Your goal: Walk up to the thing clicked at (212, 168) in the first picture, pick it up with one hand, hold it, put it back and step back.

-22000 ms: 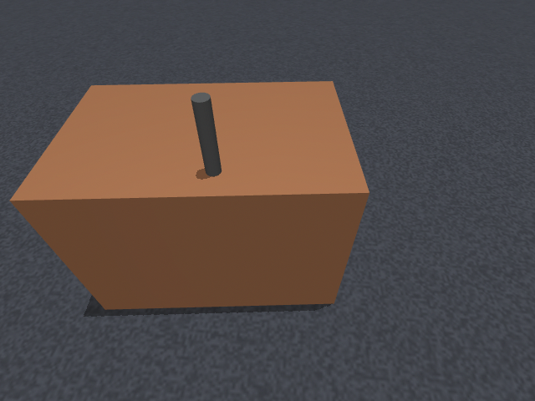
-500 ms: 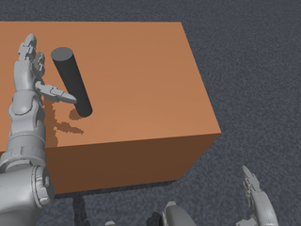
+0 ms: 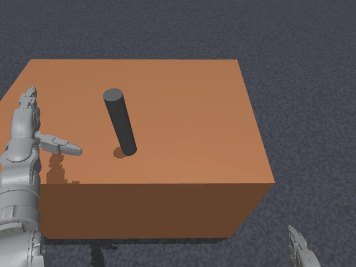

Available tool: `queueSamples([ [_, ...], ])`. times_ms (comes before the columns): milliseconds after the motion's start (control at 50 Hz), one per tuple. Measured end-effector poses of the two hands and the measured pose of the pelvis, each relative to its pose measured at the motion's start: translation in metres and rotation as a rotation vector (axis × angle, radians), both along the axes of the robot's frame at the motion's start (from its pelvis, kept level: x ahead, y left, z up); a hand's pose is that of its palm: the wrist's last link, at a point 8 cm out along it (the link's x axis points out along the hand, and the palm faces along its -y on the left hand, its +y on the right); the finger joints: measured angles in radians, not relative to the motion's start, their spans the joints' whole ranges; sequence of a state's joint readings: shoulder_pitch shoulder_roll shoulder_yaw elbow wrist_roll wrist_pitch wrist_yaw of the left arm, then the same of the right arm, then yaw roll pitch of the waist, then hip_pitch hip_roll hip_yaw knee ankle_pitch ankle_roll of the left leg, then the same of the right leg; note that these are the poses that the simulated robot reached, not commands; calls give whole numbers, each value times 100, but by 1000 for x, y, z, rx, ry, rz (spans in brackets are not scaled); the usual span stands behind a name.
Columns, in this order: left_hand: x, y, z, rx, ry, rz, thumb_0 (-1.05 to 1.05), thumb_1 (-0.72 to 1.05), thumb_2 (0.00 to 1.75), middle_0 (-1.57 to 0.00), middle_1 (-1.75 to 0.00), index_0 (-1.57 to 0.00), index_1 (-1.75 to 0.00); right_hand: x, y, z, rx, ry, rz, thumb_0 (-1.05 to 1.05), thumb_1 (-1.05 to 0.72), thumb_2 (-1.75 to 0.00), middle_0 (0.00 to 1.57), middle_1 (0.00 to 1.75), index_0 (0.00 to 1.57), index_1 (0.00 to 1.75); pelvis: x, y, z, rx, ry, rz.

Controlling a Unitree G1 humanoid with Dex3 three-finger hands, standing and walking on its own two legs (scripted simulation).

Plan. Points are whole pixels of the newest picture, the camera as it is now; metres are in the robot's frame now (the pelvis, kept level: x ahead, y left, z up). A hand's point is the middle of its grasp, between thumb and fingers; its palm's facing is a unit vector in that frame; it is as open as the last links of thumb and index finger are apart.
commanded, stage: sink last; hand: left
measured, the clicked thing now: (122, 126) +0.48 +0.16 +0.02
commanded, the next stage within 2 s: home in 0.88 s
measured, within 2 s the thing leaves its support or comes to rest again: neither
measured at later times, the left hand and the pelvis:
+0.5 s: hand (59, 243) +0.19 +0.22 +0.05, palm faces +0.25 -0.92 -0.30, open 17.3 cm; pelvis +0.01 +0.00 +0.00, yaw +2 degrees
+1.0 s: hand (47, 258) +0.16 +0.23 +0.06, palm faces +0.30 -0.89 -0.35, open 17.3 cm; pelvis -0.01 -0.01 -0.01, yaw +2 degrees
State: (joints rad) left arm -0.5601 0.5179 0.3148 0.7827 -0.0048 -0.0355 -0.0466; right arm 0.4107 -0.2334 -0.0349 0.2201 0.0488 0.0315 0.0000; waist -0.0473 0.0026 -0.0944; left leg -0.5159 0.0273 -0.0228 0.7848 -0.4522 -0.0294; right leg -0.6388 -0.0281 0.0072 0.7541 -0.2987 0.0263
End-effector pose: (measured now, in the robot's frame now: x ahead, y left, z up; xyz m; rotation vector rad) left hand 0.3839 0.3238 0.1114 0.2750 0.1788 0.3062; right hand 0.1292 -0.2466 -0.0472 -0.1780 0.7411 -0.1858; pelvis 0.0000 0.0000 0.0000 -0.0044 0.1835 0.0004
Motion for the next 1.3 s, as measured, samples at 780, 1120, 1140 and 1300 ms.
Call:
queueSamples([
  [780, -254, -58, -20, 50, 16, 39, -1, -44, 3, -3, -4, -5, -3, 22, -8, 7, -6, -170, 2, -1, 51, -5, 6, 5, 6, 5, -4, -12, -4, 18, -113, 42],
  [1120, -259, -65, -38, 17, 20, 14, -1, -53, 4, -5, -5, -6, -5, 12, -4, 6, -7, -179, -5, -2, 38, -17, 9, 10, 9, 10, -11, -10, -6, 15, -110, 32],
  [1140, -259, -66, -43, 5, 28, 11, -1, -54, 4, -5, -5, -6, -5, 14, 1, 5, -1, -179, 3, -2, 34, -20, 10, 11, 9, 11, -11, -9, -6, 15, -107, 32],
  [1300, -263, -84, -111, -126, 240, -1, -1, -57, 4, -5, -5, -6, -5, 26, 35, -6, 56, -152, 70, -1, -12, -48, 14, 18, 14, 18, -10, -5, -10, 11, -76, 37],
])
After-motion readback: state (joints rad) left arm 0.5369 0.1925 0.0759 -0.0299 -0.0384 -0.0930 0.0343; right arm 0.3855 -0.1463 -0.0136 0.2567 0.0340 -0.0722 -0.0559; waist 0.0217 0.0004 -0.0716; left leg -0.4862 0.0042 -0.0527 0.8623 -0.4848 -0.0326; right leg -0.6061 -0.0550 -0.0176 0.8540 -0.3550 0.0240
